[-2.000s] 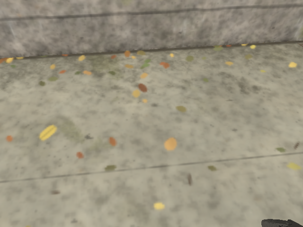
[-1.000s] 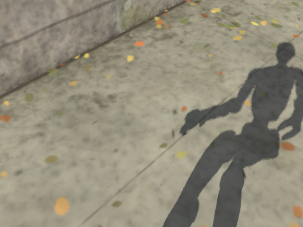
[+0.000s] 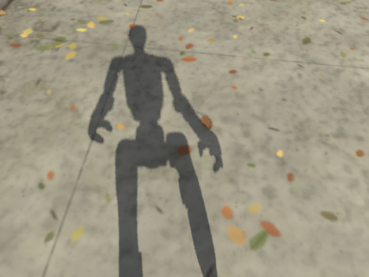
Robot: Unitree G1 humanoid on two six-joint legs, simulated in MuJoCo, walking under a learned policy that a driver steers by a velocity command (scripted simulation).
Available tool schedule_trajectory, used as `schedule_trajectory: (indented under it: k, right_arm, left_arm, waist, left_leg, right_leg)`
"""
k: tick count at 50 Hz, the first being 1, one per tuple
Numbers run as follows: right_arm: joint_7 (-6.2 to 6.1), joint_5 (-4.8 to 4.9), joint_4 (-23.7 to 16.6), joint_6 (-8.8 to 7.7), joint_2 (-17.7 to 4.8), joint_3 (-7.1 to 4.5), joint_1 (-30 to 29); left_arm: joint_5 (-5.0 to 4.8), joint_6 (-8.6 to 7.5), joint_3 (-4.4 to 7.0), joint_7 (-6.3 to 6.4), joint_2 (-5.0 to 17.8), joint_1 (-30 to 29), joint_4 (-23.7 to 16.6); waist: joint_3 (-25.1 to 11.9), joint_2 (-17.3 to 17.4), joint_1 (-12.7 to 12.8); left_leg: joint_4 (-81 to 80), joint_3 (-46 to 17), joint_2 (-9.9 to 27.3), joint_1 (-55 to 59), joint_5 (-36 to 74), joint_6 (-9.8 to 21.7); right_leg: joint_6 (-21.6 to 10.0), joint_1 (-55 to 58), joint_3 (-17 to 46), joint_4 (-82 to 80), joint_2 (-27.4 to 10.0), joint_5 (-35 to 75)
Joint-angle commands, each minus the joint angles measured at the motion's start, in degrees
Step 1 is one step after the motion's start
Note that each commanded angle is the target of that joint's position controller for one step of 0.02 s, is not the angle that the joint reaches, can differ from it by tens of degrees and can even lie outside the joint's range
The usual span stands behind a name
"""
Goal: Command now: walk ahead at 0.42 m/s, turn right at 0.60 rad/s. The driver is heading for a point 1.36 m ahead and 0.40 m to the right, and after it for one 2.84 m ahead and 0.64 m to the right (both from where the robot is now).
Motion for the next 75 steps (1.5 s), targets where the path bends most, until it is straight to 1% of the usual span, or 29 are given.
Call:
schedule_trajectory:
  k: [1, 4, 6, 8, 9, 10, 11, 12, 13, 15, 17, 20, 25, 31, 33, 34, 35, 36, 37, 40, 43, 47, 49, 50, 52, 66, 69, 72, 75]
  right_arm:
    - [-0.06, 0.41, -3.0, -0.57, -10.5, -2.43, -2.2]
    - [-0.04, 1.46, -1.9, 0.16, -12.3, -2.84, -2.0]
    - [-0.25, 2.24, -1.5, 0.81, -14.1, -3.32, -2.5]
    - [-0.63, 3.24, -1.9, 1.14, -14.2, -3.32, -3.9]
    - [-0.49, 2.90, -2.6, 0.53, -12.1, -2.53, -2.9]
    - [0.42, -1.87, -5.3, -0.09, -3.2, 0.07, 2.4]
    - [0.90, -0.65, -5.5, -0.91, -6.8, 0.62, 4.5]
    - [0.82, 1.62, -6.3, -0.92, -11.9, -0.91, -4.4]
    - [0.24, 1.95, -7.9, -0.75, -11.1, -0.53, -7.5]
    - [-1.04, 0.42, -6.9, 0.27, -11.2, -0.69, -6.6]
    - [-1.03, 0.07, -6.3, 1.42, -10.7, -0.72, -4.8]
    - [-1.37, -0.63, -6.5, 2.28, -8.4, -0.04, -5.7]
    - [-1.26, -0.20, -8.8, 3.36, -7.4, 0.35, -12.1]
    - [-0.17, 0.30, -10.1, 2.21, -7.4, 0.13, -14.2]
    - [0.37, 0.08, -9.7, 1.52, -6.8, -0.02, -11.7]
    - [0.20, -0.95, -10.4, 1.38, -9.5, -0.47, -11.6]
    - [-0.08, -2.01, -11.2, 1.97, -13.6, -1.22, -14.5]
    - [0.01, -2.25, -10.0, 2.09, -9.5, -0.50, -11.6]
    - [0.15, -1.55, -9.9, 2.01, -8.7, -0.21, -10.9]
    - [-0.09, 0.24, -9.5, 2.37, -8.0, -0.06, -13.6]
    - [0.18, 0.01, -9.1, 3.37, -6.5, 0.24, -14.9]
    - [0.29, 1.06, -7.5, 4.08, -7.1, 0.17, -11.8]
    - [0.79, 0.29, -6.7, 2.88, -6.1, 0.79, -8.8]
    - [1.28, -0.68, -7.2, 2.06, -4.7, 1.18, -7.2]
    - [1.35, -1.15, -6.9, 1.86, -5.2, 1.16, -11.9]
    - [-0.71, 0.05, -2.7, 3.21, -4.5, 0.58, -8.9]
    - [-1.03, 0.67, -1.5, 3.34, -4.0, 0.49, -8.4]
    - [-0.67, 2.19, -3.6, 1.01, -3.4, 0.49, -11.7]
    - [0.98, 2.69, -1.8, -1.63, -3.0, 0.31, -6.3]
  left_arm:
    - [-0.05, -1.62, -0.61, -1.15, 0.8, -10.7, -6.8]
    - [-0.02, -1.93, -1.00, -2.45, 0.2, -13.3, -7.6]
    - [0.29, -1.89, -0.02, -2.99, 2.1, -11.3, -7.6]
    - [0.58, -1.53, 2.60, -2.60, 6.6, 1.8, -4.0]
    - [0.51, -0.82, 4.20, -1.36, 9.9, 9.6, -2.2]
    - [0.15, -0.17, 4.72, 0.27, 16.4, 10.0, -2.6]
    - [1.27, -1.02, 3.87, -0.19, 16.0, 8.8, -6.2]
    - [1.42, -1.47, 2.95, -0.78, 11.8, 7.3, -5.9]
    - [0.48, -1.82, 2.38, -0.79, 10.2, 4.1, -4.8]
    - [0.33, -1.78, 1.66, -0.27, 8.1, -1.2, -5.2]
    - [1.67, -1.73, 1.62, 0.07, 8.1, -3.9, -5.1]
    - [1.33, -1.61, 1.76, 0.91, 8.5, -3.9, -3.7]
    - [0.54, 0.60, 1.78, 2.40, 8.8, -4.1, -2.9]
    - [0.88, 1.70, 0.94, 2.17, 7.3, -2.9, -2.0]
    - [0.33, 1.98, 0.07, 2.23, 5.5, -3.2, -1.7]
    - [1.08, 1.86, -0.67, 2.27, 3.2, -0.4, -1.4]
    - [1.49, 1.39, -0.85, 2.22, 2.3, 4.7, -0.9]
    - [1.84, 0.90, -0.07, 2.42, 5.8, 1.4, -1.4]
    - [1.31, 0.95, 1.03, 2.55, 8.8, -0.7, -1.2]
    - [0.87, 2.77, 0.86, 2.92, 5.6, -0.2, 0.8]
    - [0.82, 2.83, -1.03, 2.54, 0.3, -1.2, 1.3]
    - [0.65, 2.36, -0.88, 1.85, 0.9, 0.0, 3.2]
    - [1.82, 2.35, -0.34, 2.08, 4.9, -0.5, 2.5]
    - [2.15, 2.53, 0.36, 2.20, 7.7, -1.7, 3.4]
    - [2.46, 2.16, -1.04, 1.70, 1.7, -2.9, 3.7]
    - [1.70, 0.06, -1.81, 2.44, 0.7, 0.0, 9.3]
    - [0.94, 0.51, -0.87, 2.58, 3.2, 2.7, 11.1]
    - [0.32, -0.56, -0.08, 2.50, 6.1, 4.4, 11.4]
    - [-0.55, -1.49, -0.58, 2.29, 4.1, 0.1, 11.1]
  waist:
    - [6.1, 9.1, -1.8]
    - [8.0, 8.4, -1.8]
    - [4.9, 9.8, 0.4]
    - [-3.5, 9.4, 8.0]
    - [-7.8, 6.3, 12.0]
    - [-14.3, -13.7, 5.6]
    - [-30.3, -12.1, 7.1]
    - [-25.0, -3.1, 10.3]
    - [-15.6, -1.6, 8.2]
    - [-8.1, 1.0, 4.0]
    - [-6.9, -0.7, 1.5]
    - [-7.3, -0.5, 1.2]
    - [-6.7, -2.4, 3.0]
    - [-6.7, -5.8, 4.8]
    - [-6.2, -5.4, 2.7]
    - [-7.1, -0.4, 4.0]
    - [-6.0, 14.0, 8.5]
    - [-6.5, 17.3, 5.0]
    - [-5.6, 13.9, 3.5]
    - [-3.5, 9.8, 4.5]
    - [-4.0, 13.0, 4.3]
    - [-5.2, 13.9, 4.1]
    - [-5.7, 8.2, 2.9]
    - [-5.2, -1.2, -0.1]
    - [-2.5, -1.5, 2.5]
    - [1.2, 1.6, 2.9]
    - [2.6, -2.1, 4.4]
    - [10.0, -8.5, 6.3]
    - [9.1, -7.9, 2.1]
  left_leg:
    - [-8.4, -4.6, 12.8, -0.4, 11.0, 8.5]
    - [-6.5, -0.4, 13.4, -0.7, 19.3, 7.5]
    - [0.2, 2.0, 13.8, 1.0, 39.8, 6.0]
    - [17.6, 4.9, 11.9, -0.9, 53.7, 3.2]
    - [31.4, 5.6, 9.3, -10.6, 43.9, 0.3]
    - [53.3, 4.2, 2.1, -31.5, -19.5, -3.1]
    - [66.8, -9.4, -2.9, -36.2, -25.2, -4.0]
    - [66.9, -12.2, -0.2, -38.8, -17.9, -3.1]
    - [62.8, -10.5, 1.2, -41.1, -12.3, -2.3]
    - [56.5, -10.9, 4.1, -36.1, -6.5, -2.7]
    - [53.6, -10.2, 3.6, -30.7, -5.0, -3.1]
    - [46.7, -9.4, 1.9, -29.7, -2.8, -4.7]
    - [35.3, -10.9, -0.1, -29.8, 3.4, -5.6]
    - [22.2, -10.2, -1.7, -22.8, 0.8, -3.8]
    - [8.1, -9.5, -0.9, -14.3, 11.2, -1.3]
    - [5.7, -15.7, 6.6, -8.3, 20.5, 1.3]
    - [5.7, -26.1, 16.2, -4.7, 35.4, 9.2]
    - [3.6, -33.9, 21.2, -6.5, 35.0, 16.7]
    - [3.6, -32.9, 20.2, -6.6, 32.6, 17.4]
    - [4.6, -23.6, 14.1, -8.0, 28.1, 12.5]
    - [5.3, -16.0, 8.6, -9.3, 29.3, 10.1]
    - [7.6, -16.4, 8.3, -8.1, 24.8, 9.6]
    - [8.5, -15.3, 6.7, -14.0, 15.2, 4.3]
    - [9.1, -9.9, 1.9, -14.9, 7.7, 1.2]
    - [10.4, -7.6, 0.5, -11.2, 5.4, -1.9]
    - [10.9, -7.6, 0.8, -9.6, 11.5, -2.3]
    - [17.1, -2.5, -3.6, -14.6, -6.9, -1.8]
    - [27.1, -3.9, -1.9, -24.7, -9.5, 0.6]
    - [16.3, -4.6, -0.4, -17.2, -7.2, 4.6]
  right_leg:
    - [0.2, -4.6, -2.8, -9.0, -1.4, 4.4]
    - [-1.8, 1.4, -6.7, -17.9, -0.7, 3.0]
    - [-3.9, 8.6, -9.3, -21.3, 2.2, 0.2]
    - [-7.5, 26.6, -10.8, -27.6, 7.1, 4.6]
    - [-9.9, 41.1, -6.9, -29.9, 6.2, 12.3]
    - [-16.6, 60.2, 14.6, -23.0, -10.3, 38.9]
    - [-27.7, 64.3, 38.9, -31.2, -20.9, 26.9]
    - [-24.3, 59.3, 31.7, -35.1, -16.7, 22.4]
    - [-21.6, 51.1, 25.0, -36.3, -13.7, 19.0]
    - [-19.1, 36.1, 18.4, -38.3, -9.7, 20.8]
    - [-19.1, 27.8, 15.6, -40.0, -8.0, 24.8]
    - [-18.9, 24.2, 12.7, -39.2, -6.2, 30.2]
    - [-16.1, 23.7, 15.7, -38.8, -3.4, 10.6]
    - [-15.0, 27.1, 20.4, -33.1, -4.2, 12.7]
    - [-12.0, 26.2, 20.3, -29.9, -1.8, 11.3]
    - [-8.5, 23.2, 17.3, -25.3, 1.4, 1.2]
    - [-4.5, 15.8, 8.4, -17.6, 9.4, -18.9]
    - [-1.4, 13.2, 5.7, -9.9, 8.6, -27.8]
    - [0.2, 12.0, 5.7, -2.2, 7.5, -27.9]
    - [3.0, 11.9, 5.2, 2.3, 5.9, -22.7]
    - [3.7, 19.5, -0.7, -12.7, 4.6, -19.5]
    - [1.6, 29.6, -3.3, -36.3, 4.8, -3.5]
    - [-1.8, 37.6, 2.8, -37.4, -0.6, 7.8]
    - [-4.9, 34.8, 5.0, -33.8, -2.6, 6.3]
    - [-5.8, 27.8, 4.6, -35.7, -1.2, -5.4]
    - [-3.9, 26.0, 3.2, -34.7, 0.9, -0.9]
    - [-7.4, 25.6, 6.7, -39.0, -0.3, -26.4]
    - [-15.0, 23.4, 22.7, -47.5, -10.8, -40.3]
    - [-13.7, 22.9, 18.6, -44.6, -9.9, -30.2]
Next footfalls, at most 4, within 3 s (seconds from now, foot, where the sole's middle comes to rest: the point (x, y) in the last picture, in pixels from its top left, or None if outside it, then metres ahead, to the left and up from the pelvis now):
0.18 right None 0.24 -0.16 -0.78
0.68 left None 0.35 0.03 -0.78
0.98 right None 0.20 -0.20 -0.78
2.02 right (268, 252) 0.58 -0.35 -0.78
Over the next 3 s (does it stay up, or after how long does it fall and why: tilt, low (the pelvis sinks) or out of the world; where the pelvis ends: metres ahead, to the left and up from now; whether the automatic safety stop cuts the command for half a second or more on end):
stays up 1.01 -0.36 -0.01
